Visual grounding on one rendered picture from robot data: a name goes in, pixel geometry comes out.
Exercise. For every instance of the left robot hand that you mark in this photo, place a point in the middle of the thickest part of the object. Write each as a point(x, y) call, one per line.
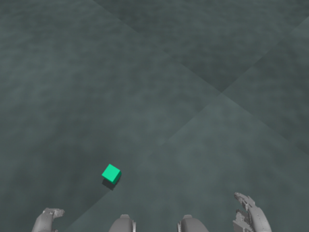
point(45, 220)

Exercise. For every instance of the right robot hand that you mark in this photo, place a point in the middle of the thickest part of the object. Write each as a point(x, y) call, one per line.
point(253, 221)

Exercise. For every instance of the small box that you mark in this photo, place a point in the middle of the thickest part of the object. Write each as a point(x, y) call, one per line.
point(111, 174)

